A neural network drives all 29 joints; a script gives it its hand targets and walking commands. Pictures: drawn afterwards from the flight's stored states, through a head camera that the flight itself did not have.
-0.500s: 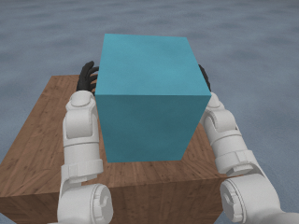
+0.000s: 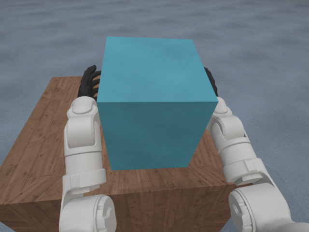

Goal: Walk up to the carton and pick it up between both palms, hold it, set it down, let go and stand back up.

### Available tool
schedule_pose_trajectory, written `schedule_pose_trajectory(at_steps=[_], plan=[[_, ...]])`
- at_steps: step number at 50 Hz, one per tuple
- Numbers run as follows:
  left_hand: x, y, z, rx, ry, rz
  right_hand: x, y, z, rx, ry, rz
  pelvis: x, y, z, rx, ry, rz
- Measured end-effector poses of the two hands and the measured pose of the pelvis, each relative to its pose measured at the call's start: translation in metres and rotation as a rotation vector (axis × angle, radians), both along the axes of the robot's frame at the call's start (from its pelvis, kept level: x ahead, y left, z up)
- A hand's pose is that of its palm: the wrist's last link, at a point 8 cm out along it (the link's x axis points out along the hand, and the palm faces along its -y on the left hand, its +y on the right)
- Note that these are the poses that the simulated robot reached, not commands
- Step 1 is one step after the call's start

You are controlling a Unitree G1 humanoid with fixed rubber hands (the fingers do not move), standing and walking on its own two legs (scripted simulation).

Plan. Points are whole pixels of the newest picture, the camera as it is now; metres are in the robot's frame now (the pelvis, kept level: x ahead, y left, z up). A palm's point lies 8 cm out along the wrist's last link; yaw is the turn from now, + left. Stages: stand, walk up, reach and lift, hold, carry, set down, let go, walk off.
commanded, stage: hold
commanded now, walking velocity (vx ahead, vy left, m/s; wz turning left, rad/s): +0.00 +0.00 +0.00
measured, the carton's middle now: (150, 107) +0.36 +0.00 +0.18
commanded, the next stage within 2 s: none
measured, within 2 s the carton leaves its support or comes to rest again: neither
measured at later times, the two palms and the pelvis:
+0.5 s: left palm (84, 100) +0.36 +0.16 +0.21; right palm (205, 99) +0.36 -0.14 +0.19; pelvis +0.00 +0.00 +0.00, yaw +0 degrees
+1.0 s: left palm (85, 100) +0.36 +0.15 +0.20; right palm (206, 99) +0.36 -0.14 +0.19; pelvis +0.00 +0.00 +0.00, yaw +0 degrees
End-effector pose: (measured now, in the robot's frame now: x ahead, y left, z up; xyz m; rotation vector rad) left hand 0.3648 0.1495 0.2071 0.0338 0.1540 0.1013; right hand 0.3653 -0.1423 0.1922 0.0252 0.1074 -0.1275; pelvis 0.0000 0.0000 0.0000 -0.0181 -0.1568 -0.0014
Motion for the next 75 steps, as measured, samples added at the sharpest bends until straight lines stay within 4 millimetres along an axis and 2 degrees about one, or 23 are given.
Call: schedule_pose_trajectory(at_steps=[24,75], plan=[[-0.0026,0.0066,-0.0016,-0.003,0.003,0.007,-0.0011,0.0068,-0.0031,0.015,0.001,0.005,-0.0007,0.0043,-0.0001,-0.004,0.006,-0.006],[-0.0026,0.0042,-0.0019,-0.001,0.005,0.005,-0.0016,0.0044,-0.0033,0.013,-0.001,0.003,-0.0001,0.0043,-0.0001,-0.004,0.003,-0.008]])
